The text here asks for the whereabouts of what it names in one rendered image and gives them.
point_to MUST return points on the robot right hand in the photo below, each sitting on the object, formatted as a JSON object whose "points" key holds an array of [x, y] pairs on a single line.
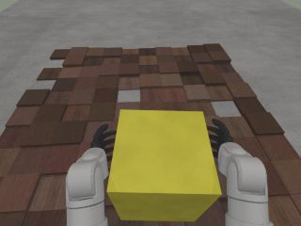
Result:
{"points": [[223, 135]]}

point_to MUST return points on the robot left hand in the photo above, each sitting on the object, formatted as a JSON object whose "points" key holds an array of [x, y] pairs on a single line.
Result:
{"points": [[99, 142]]}

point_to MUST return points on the right robot forearm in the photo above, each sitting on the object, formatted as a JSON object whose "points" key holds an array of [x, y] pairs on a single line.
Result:
{"points": [[247, 187]]}

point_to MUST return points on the left robot forearm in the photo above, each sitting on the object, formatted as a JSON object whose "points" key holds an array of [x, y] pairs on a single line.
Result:
{"points": [[85, 189]]}

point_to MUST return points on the carton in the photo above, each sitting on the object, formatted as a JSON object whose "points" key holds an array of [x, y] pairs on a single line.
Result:
{"points": [[162, 166]]}

